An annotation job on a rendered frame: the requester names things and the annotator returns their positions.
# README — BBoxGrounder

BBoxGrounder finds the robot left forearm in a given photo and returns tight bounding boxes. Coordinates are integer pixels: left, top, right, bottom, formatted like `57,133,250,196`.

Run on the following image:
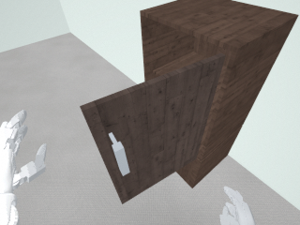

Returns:
0,193,20,225

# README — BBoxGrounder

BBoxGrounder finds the robot left hand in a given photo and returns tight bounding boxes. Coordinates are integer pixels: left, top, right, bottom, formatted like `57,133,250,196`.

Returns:
0,110,47,194

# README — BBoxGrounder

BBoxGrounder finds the robot right hand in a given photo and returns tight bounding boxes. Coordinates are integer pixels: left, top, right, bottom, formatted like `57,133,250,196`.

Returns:
219,186,256,225

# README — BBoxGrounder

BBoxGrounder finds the cupboard door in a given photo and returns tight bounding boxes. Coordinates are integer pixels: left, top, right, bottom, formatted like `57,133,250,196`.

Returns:
80,52,226,204

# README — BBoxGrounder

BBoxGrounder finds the handle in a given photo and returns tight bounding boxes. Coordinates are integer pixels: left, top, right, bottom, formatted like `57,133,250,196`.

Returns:
109,132,130,176

